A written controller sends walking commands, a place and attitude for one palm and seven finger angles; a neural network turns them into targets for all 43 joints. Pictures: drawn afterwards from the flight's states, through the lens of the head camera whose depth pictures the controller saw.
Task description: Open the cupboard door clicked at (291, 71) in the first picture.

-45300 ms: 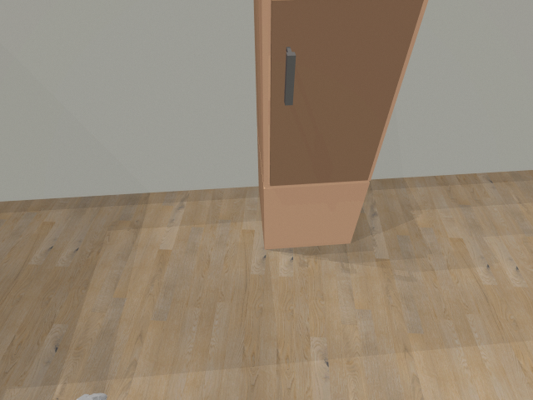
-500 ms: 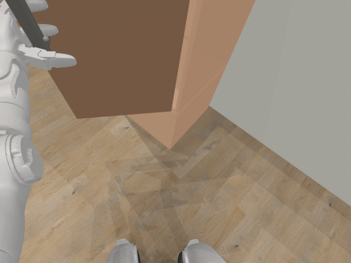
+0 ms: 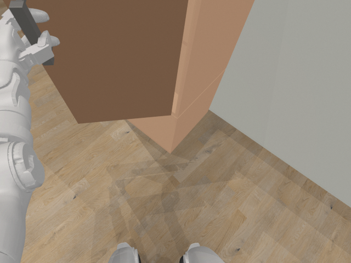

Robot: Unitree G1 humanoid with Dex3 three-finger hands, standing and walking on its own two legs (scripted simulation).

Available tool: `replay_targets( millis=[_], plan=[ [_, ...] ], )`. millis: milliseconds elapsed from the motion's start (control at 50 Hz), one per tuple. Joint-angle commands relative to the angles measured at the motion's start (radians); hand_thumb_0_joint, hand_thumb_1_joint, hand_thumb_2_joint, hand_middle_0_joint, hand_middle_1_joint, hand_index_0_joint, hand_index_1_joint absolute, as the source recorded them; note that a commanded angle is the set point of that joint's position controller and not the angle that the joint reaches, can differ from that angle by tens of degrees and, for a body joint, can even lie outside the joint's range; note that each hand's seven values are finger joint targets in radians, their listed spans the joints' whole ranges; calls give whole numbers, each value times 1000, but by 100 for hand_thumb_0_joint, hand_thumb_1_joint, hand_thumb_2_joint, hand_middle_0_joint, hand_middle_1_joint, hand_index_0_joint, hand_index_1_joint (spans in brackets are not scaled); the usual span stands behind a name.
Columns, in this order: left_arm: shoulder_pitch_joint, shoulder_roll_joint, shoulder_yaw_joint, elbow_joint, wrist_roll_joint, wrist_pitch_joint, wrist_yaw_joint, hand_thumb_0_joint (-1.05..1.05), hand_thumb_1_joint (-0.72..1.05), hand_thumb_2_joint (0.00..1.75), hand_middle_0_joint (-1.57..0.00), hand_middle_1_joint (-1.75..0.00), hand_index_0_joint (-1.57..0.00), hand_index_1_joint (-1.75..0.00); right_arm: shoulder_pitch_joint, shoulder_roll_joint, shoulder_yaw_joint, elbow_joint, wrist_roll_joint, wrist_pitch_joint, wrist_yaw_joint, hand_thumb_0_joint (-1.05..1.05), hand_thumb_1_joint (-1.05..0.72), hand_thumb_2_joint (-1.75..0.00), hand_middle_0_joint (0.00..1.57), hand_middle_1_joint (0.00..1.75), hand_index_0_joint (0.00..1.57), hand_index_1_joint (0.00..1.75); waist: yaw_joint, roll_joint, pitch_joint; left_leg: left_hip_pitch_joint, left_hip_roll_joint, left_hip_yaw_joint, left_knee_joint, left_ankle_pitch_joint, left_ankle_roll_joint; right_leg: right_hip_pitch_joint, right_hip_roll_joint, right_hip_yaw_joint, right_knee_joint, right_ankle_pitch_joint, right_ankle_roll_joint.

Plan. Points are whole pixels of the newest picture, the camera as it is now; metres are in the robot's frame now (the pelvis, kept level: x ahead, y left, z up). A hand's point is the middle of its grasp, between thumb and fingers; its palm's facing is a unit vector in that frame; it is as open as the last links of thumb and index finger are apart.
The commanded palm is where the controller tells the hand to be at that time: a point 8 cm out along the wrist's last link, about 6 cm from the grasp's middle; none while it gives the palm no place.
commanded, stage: close the thumb around the handle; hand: left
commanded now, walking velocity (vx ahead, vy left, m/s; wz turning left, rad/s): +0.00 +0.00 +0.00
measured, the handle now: (36, 30) +0.60 +0.22 +0.13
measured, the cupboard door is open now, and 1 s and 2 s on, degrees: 48 68 97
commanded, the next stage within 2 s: pull the door open along its arc in 0.06 s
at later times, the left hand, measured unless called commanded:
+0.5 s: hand (47, 56) +0.52 +0.19 +0.13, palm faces +0.04 -1.00 +0.00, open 5.7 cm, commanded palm +0.47 +0.24 +0.13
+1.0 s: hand (72, 84) +0.45 +0.15 +0.13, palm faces +0.53 -0.85 +0.00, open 5.5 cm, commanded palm +0.41 +0.18 +0.13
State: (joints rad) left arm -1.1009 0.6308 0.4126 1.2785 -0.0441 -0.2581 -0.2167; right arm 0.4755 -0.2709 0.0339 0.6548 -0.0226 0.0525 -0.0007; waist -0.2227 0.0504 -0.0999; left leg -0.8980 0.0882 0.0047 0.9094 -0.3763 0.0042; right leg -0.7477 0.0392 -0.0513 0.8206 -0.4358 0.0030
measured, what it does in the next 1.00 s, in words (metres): stands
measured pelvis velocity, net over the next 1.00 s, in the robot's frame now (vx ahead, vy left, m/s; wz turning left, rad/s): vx -0.01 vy -0.02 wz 0.06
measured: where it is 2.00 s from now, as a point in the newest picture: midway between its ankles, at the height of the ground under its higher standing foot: outside the picture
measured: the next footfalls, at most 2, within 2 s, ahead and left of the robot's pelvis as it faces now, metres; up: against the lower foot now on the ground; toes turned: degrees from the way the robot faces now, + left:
none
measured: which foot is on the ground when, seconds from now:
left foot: down 0.00-1.00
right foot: down 0.00-1.00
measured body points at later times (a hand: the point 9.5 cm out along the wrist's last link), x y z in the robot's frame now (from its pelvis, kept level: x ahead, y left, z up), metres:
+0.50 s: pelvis +0.01 +0.00 +0.01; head +0.11 +0.01 +0.44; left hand +0.52 +0.25 +0.13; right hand -0.03 -0.26 -0.10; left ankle +0.02 +0.11 -0.69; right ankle -0.03 -0.13 -0.69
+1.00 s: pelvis -0.01 -0.02 +0.01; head +0.03 -0.01 +0.46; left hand +0.42 +0.19 +0.13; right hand +0.13 -0.25 -0.10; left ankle +0.02 +0.11 -0.69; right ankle -0.03 -0.13 -0.69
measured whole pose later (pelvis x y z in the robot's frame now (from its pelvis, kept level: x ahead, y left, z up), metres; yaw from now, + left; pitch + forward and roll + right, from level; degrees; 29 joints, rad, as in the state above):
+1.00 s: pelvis -0.01 -0.02 +0.01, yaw +3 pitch +12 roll -1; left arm -0.75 0.08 0.27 0.85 0.04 -0.16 0.51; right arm 0.22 -0.20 0.00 0.65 -0.06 0.01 0.01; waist -0.08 0.04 -0.14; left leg -0.70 0.05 -0.01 0.83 -0.34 -0.02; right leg -0.57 0.01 -0.07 0.80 -0.45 -0.01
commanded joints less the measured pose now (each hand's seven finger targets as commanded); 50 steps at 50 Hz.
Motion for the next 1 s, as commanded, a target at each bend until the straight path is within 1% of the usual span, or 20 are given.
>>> replay_targets(
  millis=[0,60,100,140,160,300,340,400,440,500,620,640,660,680,760,780,820,880,940,980],
  plan=[
    [-494,246,23,-196,-14,-67,-1,0,90,90,-40,-135,-40,-135,197,-199,-73,-26,4,-12,-12,0,-90,-90,20,30,20,30,-26,111,-440,513,-42,-61,-42,407,32,6,43,6,-89,387,-6],
    [-513,215,-2,-218,-14,-69,-4,0,90,90,-40,-135,-40,-135,193,-194,-75,-28,3,-16,-10,0,-90,-90,20,30,20,30,-23,146,-448,529,-44,-61,-42,408,29,0,43,6,-89,382,-8],
    [-499,250,34,-235,-15,-79,0,0,90,90,-40,-135,-40,-135,198,-196,-75,-28,-1,-16,-10,0,-90,-90,20,30,20,30,-9,147,-492,550,-43,-63,-37,459,29,24,43,6,-79,421,-9],
    [-490,201,-7,-227,-15,-73,-2,0,90,90,-40,-135,-40,-135,189,-192,-75,-31,2,-14,-8,0,-90,-90,20,30,20,30,-22,137,-465,544,-43,-59,-36,441,29,5,44,5,-85,410,-7],
    [-517,275,37,-200,-8,-69,0,0,90,90,-40,-135,-40,-135,188,-200,-72,-24,3,-13,-12,0,-90,-90,20,30,20,30,-22,127,-432,500,-43,-57,-35,400,31,9,42,10,-90,386,-4],
    [-363,247,49,-264,-26,-78,-16,0,90,90,-40,-135,-40,-135,175,-193,-76,-59,5,-5,-8,0,-90,-90,20,30,20,30,32,140,-507,546,-45,-50,-46,472,26,70,43,4,-72,447,-10],
    [-291,223,44,-274,-40,-71,-23,0,90,90,-40,-135,-40,-135,158,-192,-79,-73,11,0,-6,0,-90,-90,20,30,20,30,45,112,-480,522,-49,-36,-53,454,29,95,44,7,-83,457,-7],
    [-181,202,55,-331,-63,-65,-32,0,90,90,-40,-135,-40,-135,138,-187,-83,-96,18,6,-4,0,-90,-90,20,30,20,30,79,88,-493,519,-54,-23,-69,474,30,160,44,6,-81,510,-8],
    [-103,152,38,-385,-87,-52,-35,0,90,90,-40,-135,-40,-135,115,-180,-86,-115,24,8,-1,0,-90,-90,20,30,20,30,94,54,-478,505,-60,-8,-81,461,34,206,44,7,-92,536,-6],
    [28,104,27,-512,-115,-42,-30,0,90,90,-40,-135,-40,-135,78,-172,-94,-141,35,8,2,0,-90,-90,20,30,20,30,126,68,-486,540,-60,1,-99,505,32,245,40,5,-93,580,-10],
    [342,-44,-37,-761,-172,-1,-2,0,90,90,-40,-135,-40,-135,-16,-146,-95,-194,56,-12,11,0,-90,-90,20,30,20,30,174,17,-404,559,-68,21,-140,538,33,332,31,2,-115,653,-7],
    [306,-80,90,-834,-232,17,150,0,90,90,-40,-135,-40,-135,-55,-110,-90,-197,51,-25,12,0,-90,-90,20,30,20,30,247,-12,-379,512,-72,23,-153,518,21,346,31,-14,-130,614,-3],
    [346,-202,-15,-833,-213,44,224,0,90,90,-40,-135,-40,-135,-74,-108,-88,-190,51,-37,18,0,-90,-90,20,30,20,30,205,-7,-324,519,-73,25,-171,475,14,326,33,-21,-138,577,-1],
    [316,-217,-14,-855,-192,50,293,0,90,90,-40,-135,-40,-135,-73,-108,-89,-172,47,-48,19,0,-90,-90,20,30,20,30,192,-51,-293,512,-68,15,-170,457,13,310,34,-28,-140,547,-2],
    [145,-302,-66,-846,-54,79,535,0,90,90,-40,-135,-40,-135,-102,-95,-90,-117,9,-52,23,0,-90,-90,20,30,20,30,153,-17,-282,527,-71,5,-164,401,8,252,17,-15,-134,473,-3],
    [74,-304,-72,-839,-15,79,596,0,90,90,-40,-135,-40,-135,-102,-94,-90,-101,-2,-52,20,0,-90,-90,20,30,20,30,134,-52,-273,518,-72,-1,-159,374,13,238,14,-11,-140,444,-1],
    [-29,-350,-110,-749,75,92,710,0,90,90,-40,-135,-40,-135,-128,-81,-88,-80,-23,-47,16,0,-90,-90,20,30,20,30,118,-13,-277,504,-77,-6,-160,309,11,199,1,-6,-140,368,-3],
    [-115,-391,-162,-709,128,59,760,0,90,90,-40,-135,-40,-135,-110,-78,-97,-60,-43,-48,12,0,-90,-90,20,30,20,30,87,-76,-341,516,-79,-10,-138,300,17,193,2,6,-144,368,-3],
    [-196,-398,-187,-647,119,-7,722,0,90,90,-40,-135,-40,-135,-121,-69,-96,-45,-42,-55,5,0,-90,-90,20,30,20,30,82,-27,-351,514,-82,-7,-133,279,13,189,-4,17,-140,365,-6],
    [-224,-359,-166,-603,121,-50,699,0,90,90,-40,-135,-40,-135,-105,-73,-96,-31,-46,-58,2,0,-90,-90,20,30,20,30,77,-51,-362,502,-81,-14,-126,276,18,189,-4,22,-134,369,-5]
  ],
)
